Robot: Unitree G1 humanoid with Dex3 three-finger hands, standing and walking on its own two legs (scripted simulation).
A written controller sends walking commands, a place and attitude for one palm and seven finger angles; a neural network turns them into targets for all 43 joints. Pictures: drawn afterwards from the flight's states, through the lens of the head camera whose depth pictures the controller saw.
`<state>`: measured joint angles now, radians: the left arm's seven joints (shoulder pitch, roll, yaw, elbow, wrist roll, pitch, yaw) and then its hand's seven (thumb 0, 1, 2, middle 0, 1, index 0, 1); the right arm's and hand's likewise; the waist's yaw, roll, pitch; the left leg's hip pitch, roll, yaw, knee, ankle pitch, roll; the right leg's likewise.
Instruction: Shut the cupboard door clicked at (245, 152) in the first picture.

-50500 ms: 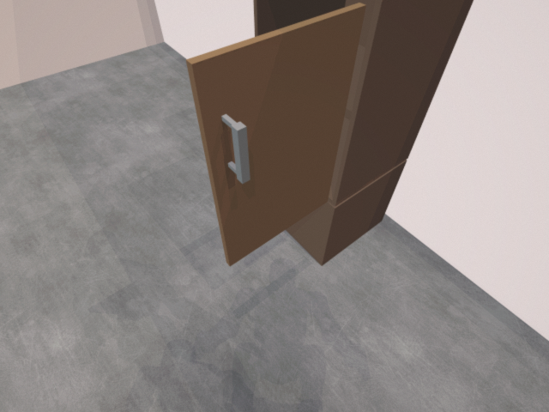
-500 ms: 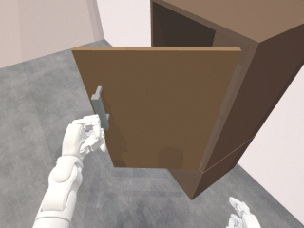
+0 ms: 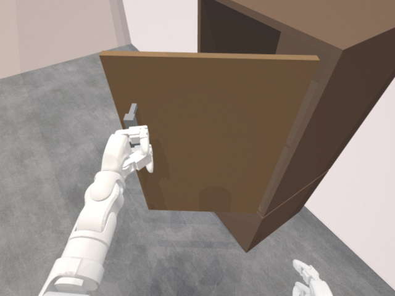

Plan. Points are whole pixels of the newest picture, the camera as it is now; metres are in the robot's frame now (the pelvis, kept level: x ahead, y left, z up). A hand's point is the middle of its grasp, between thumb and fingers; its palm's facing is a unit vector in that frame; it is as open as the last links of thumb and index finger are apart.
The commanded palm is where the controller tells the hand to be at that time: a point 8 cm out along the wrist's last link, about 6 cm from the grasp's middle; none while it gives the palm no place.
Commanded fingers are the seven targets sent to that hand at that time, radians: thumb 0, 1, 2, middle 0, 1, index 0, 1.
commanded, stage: push the door shut along its arc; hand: left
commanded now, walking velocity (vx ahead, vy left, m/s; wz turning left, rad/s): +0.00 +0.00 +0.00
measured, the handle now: (137, 133) +0.43 +0.16 +0.10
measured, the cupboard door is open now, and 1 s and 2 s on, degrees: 54 38 18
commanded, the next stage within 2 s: pull the fist back off the door in 1.54 s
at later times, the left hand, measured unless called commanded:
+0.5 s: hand (156, 134) +0.43 +0.11 +0.10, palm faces -0.20 -0.98 -0.03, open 3.2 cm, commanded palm +0.42 +0.16 +0.10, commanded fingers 0.00 0.90 0.90 -1.30 -1.50 -1.30 -1.50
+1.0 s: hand (182, 116) +0.48 +0.06 +0.11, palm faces -0.33 -0.94 +0.00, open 3.1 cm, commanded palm +0.48 +0.11 +0.10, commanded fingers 0.00 0.90 0.90 -1.30 -1.50 -1.30 -1.50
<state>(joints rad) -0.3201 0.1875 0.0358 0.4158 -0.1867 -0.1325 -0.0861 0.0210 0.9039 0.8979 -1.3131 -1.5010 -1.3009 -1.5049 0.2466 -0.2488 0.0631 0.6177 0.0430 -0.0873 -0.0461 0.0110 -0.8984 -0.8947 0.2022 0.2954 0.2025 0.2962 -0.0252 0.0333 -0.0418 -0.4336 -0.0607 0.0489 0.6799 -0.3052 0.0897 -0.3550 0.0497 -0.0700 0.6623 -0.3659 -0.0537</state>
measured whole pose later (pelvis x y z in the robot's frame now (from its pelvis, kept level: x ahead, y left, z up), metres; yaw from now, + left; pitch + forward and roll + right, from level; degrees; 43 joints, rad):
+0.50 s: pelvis +0.00 +0.00 -0.01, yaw +0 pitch +7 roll -1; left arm -0.65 0.27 0.09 0.86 -0.20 -0.26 -0.23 0.02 0.91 0.90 -1.31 -1.50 -1.30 -1.50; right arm 0.32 -0.28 0.03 0.66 0.04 -0.08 -0.03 0.01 -0.90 -0.89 0.20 0.30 0.20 0.30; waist -0.07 0.03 -0.05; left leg -0.54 -0.06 0.04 0.72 -0.32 0.09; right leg -0.45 0.05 -0.08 0.70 -0.38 -0.06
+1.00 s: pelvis +0.00 -0.01 -0.01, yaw -1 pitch +12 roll -1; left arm -0.94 0.32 0.16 1.16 -0.17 -0.31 -0.32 0.02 0.90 0.90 -1.30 -1.50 -1.30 -1.50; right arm 0.38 -0.29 0.03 0.69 0.03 -0.06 -0.02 0.01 -0.90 -0.89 0.20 0.30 0.20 0.30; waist -0.15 0.04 -0.07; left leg -0.66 -0.04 0.06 0.78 -0.34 0.08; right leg -0.59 0.06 -0.07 0.76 -0.40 -0.07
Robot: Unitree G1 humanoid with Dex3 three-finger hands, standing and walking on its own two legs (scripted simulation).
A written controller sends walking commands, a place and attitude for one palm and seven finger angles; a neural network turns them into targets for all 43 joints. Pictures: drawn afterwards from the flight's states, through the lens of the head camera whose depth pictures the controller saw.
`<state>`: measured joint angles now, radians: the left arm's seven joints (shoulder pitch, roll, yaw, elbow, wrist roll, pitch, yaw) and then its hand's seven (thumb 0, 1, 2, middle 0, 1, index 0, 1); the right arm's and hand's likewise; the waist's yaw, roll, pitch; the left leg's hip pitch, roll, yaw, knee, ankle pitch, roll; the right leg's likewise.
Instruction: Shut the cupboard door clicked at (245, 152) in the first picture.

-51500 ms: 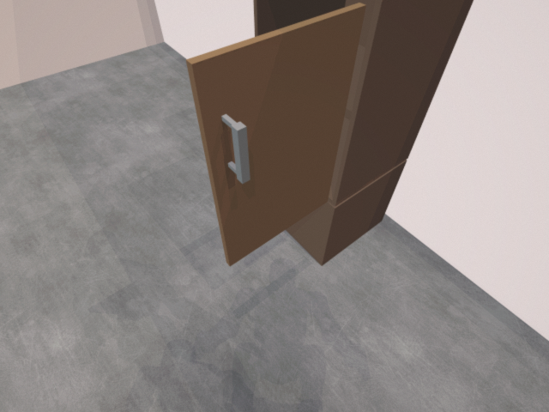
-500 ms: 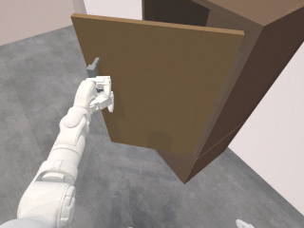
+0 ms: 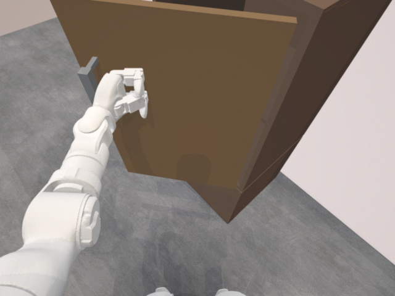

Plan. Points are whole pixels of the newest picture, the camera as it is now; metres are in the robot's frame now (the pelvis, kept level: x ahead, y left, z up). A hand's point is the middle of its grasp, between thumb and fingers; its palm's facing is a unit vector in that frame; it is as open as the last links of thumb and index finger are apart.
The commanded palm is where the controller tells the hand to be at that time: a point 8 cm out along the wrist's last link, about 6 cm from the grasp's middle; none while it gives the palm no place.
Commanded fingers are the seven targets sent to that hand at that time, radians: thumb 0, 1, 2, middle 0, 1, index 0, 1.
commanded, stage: push the door shut along its arc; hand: left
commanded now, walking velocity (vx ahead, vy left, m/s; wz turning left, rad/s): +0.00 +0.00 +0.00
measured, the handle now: (99, 90) +0.52 +0.17 +0.11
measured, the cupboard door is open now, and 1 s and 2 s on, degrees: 38 18 18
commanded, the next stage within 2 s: pull the fist back off the door in 0.54 s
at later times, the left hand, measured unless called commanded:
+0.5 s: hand (157, 82) +0.53 +0.04 +0.12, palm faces -0.40 -0.92 +0.00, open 3.3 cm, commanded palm +0.54 +0.08 +0.11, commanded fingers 0.00 0.90 0.90 -1.30 -1.50 -1.30 -1.50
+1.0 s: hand (170, 87) +0.53 +0.02 +0.10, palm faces +0.06 -1.00 -0.06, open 3.2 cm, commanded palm +0.49 +0.07 +0.11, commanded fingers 0.00 0.90 0.90 -1.30 -1.50 -1.30 -1.50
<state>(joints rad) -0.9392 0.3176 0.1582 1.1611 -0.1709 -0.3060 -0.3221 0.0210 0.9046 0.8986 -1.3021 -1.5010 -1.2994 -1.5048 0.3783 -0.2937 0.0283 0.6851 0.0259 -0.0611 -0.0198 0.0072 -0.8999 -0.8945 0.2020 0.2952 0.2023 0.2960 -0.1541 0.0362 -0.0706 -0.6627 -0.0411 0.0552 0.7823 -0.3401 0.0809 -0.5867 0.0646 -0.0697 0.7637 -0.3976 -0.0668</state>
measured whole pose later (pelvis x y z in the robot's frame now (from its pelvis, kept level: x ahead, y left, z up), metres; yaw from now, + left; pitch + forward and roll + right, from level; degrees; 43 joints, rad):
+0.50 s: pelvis +0.00 -0.01 -0.02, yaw +1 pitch +19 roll -2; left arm -1.21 0.38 0.12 1.31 -0.16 -0.25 -0.37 0.00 1.00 0.99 -1.30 -1.50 -1.30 -1.50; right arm 0.38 -0.30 0.03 0.73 0.00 -0.09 -0.03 0.00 -0.90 -0.89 0.20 0.30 0.20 0.30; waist -0.20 0.04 -0.08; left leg -0.85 -0.04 0.02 0.88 -0.37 0.07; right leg -0.75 0.07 -0.11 0.85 -0.43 -0.08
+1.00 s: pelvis +0.03 -0.02 -0.01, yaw -1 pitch +18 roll +0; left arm -0.93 0.14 0.23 1.06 0.02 -0.32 0.21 0.02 0.91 0.90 -1.30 -1.50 -1.30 -1.50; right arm 0.43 -0.23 0.00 0.68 -0.06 -0.04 0.10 0.00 -0.90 -0.89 0.20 0.30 0.20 0.30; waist -0.14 0.07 -0.15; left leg -0.77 -0.02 0.06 0.87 -0.41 0.05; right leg -0.71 0.09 -0.05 0.85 -0.46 -0.09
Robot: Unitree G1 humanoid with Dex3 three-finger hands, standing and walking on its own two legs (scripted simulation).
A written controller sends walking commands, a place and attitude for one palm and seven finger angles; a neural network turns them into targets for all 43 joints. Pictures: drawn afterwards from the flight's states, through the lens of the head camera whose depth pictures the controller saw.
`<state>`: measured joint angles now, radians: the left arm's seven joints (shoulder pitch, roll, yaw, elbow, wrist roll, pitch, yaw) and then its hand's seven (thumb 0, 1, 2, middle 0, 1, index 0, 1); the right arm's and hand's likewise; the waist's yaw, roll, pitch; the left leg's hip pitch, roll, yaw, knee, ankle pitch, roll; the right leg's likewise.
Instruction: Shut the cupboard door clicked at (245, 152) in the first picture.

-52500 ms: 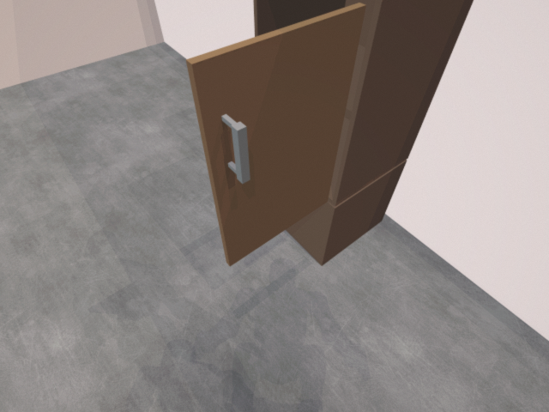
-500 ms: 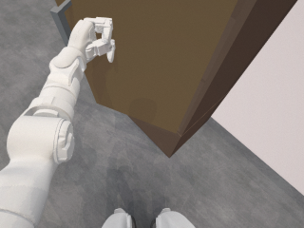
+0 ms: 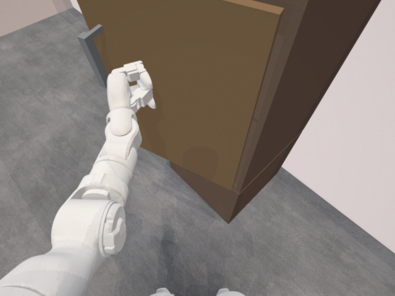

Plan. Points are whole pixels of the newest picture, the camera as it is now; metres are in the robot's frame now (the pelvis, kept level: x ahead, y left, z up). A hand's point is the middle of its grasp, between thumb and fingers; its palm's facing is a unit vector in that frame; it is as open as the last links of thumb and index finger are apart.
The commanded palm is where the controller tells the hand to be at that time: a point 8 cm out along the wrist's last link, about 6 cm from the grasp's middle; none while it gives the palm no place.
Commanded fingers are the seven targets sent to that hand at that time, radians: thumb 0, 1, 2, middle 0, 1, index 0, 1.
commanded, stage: pull the fist back off the door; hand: left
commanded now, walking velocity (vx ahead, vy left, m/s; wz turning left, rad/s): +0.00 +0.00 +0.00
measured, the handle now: (102, 57) +0.61 +0.16 +0.12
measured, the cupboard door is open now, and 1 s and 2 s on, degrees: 18 18 18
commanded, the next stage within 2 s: draw the hand back to the body in 0.52 s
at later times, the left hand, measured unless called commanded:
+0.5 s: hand (146, 121) +0.41 +0.06 +0.14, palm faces +0.07 -1.00 -0.01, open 3.2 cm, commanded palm +0.39 +0.11 +0.13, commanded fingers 0.00 0.90 0.90 -1.30 -1.50 -1.30 -1.50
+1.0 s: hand (90, 152) +0.35 +0.14 +0.14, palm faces +0.08 -1.00 +0.01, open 3.1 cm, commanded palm +0.31 +0.18 +0.16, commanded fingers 0.00 0.90 0.90 -1.30 -1.50 -1.30 -1.50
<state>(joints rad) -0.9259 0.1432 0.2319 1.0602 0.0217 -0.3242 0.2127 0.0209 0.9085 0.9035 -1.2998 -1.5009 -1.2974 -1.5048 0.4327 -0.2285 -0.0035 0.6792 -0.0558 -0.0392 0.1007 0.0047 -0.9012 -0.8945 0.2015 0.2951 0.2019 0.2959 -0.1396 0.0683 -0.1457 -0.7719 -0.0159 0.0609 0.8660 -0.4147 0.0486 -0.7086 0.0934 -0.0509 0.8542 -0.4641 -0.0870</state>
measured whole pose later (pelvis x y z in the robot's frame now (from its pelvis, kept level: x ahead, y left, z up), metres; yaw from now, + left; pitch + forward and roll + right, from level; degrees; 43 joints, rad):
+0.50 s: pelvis -0.03 -0.02 +0.01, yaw +1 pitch +10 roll +1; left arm -0.69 0.09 0.09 0.86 -0.06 -0.38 0.18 0.02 0.90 0.90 -1.30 -1.50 -1.30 -1.51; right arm 0.30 -0.27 -0.01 0.67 0.00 -0.06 0.03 0.01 -0.90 -0.90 0.20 0.29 0.20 0.30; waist -0.09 0.03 -0.10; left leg -0.62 -0.02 0.03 0.78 -0.33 0.03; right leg -0.56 0.09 -0.07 0.78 -0.40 -0.10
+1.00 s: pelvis -0.02 +0.01 +0.03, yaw +0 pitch +4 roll +0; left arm -0.29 0.13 0.09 0.42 -0.16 -0.15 0.05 0.02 0.90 0.90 -1.30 -1.50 -1.30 -1.50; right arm 0.33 -0.26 0.00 0.64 0.05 -0.01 -0.01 0.01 -0.90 -0.89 0.20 0.29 0.20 0.30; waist -0.02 0.05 -0.11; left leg -0.42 -0.03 0.06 0.67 -0.33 0.06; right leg -0.35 0.09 -0.03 0.65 -0.37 -0.07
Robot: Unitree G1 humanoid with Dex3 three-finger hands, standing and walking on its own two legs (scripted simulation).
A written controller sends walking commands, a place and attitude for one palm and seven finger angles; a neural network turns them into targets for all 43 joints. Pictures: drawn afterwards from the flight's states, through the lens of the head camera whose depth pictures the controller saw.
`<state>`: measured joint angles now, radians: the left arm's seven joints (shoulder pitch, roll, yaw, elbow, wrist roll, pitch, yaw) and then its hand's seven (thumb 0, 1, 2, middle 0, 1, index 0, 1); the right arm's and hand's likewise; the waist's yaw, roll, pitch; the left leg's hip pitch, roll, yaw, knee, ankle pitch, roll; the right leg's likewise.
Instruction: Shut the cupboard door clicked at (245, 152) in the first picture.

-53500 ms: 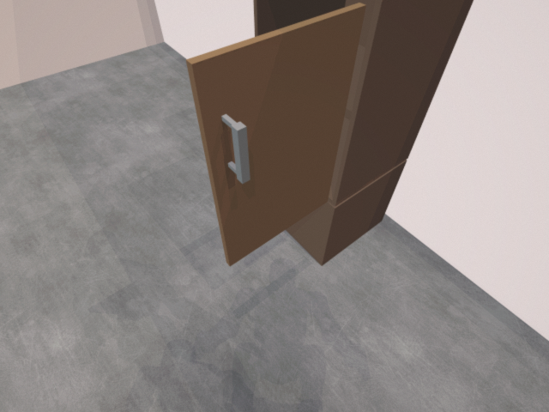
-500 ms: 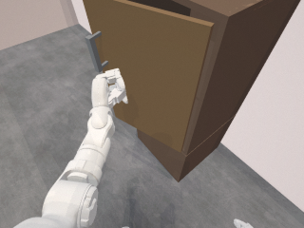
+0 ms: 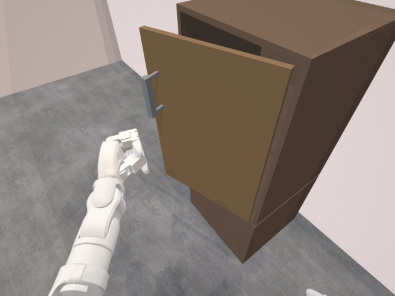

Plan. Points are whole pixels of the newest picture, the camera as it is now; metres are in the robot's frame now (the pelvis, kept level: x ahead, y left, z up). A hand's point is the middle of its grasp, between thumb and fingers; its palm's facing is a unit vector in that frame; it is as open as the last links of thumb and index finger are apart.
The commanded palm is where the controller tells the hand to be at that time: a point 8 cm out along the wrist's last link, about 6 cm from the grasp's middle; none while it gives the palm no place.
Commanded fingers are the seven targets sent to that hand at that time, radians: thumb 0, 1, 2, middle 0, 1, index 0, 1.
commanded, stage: draw the hand back to the body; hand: left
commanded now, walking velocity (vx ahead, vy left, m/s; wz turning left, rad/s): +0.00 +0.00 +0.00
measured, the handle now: (153, 94) +0.63 +0.15 +0.09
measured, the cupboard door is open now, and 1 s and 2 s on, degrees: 18 18 18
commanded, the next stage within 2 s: step back with the hand held close in 1.22 s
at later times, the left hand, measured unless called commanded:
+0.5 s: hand (59, 197) +0.24 +0.23 +0.16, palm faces +0.24 -0.94 -0.24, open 3.7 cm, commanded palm +0.19 +0.28 +0.17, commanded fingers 0.00 0.90 0.90 -0.64 -0.78 -0.64 -0.78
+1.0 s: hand out of the picture +0.17 +0.31 +0.19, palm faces +0.52 -0.76 -0.38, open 7.0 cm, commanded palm +0.12 +0.34 +0.19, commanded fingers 0.00 0.90 0.90 -0.20 -0.30 -0.20 -0.30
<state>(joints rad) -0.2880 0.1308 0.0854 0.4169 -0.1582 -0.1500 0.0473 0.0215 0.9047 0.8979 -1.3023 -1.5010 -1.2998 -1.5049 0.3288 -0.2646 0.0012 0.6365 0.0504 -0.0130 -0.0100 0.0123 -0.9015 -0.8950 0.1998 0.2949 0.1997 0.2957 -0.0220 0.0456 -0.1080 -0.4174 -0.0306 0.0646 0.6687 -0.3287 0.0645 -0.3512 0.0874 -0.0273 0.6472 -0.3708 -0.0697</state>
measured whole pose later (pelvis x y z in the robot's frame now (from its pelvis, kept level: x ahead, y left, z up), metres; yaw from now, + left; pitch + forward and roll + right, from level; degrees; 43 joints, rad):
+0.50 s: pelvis -0.01 +0.04 +0.02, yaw +2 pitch -4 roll -1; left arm 0.18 0.27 0.07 -0.20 -0.08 -0.04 0.08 0.02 0.90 0.90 -0.91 -1.06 -0.90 -1.07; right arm 0.18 -0.21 0.09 0.57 0.02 0.01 -0.04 0.01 -0.90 -0.89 0.20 0.30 0.20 0.30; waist 0.04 0.08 0.01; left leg -0.15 -0.09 0.04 0.42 -0.21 0.10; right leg -0.07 0.04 -0.04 0.39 -0.25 -0.03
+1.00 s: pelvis +0.00 +0.03 +0.02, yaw +3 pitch -4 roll -1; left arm 0.47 0.35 0.36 -0.38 -0.08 -0.10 0.12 0.02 0.90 0.90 -0.27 -0.37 -0.27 -0.38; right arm 0.20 -0.26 0.01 0.61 0.03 -0.05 -0.05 0.01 -0.90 -0.90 0.20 0.30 0.20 0.30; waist 0.06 0.08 -0.01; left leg -0.14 -0.09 0.03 0.42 -0.21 0.10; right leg -0.05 0.04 -0.05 0.38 -0.26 -0.03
